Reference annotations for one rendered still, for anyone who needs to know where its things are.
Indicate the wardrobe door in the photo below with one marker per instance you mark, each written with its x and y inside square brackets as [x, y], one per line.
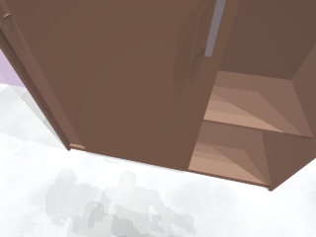
[131, 74]
[19, 40]

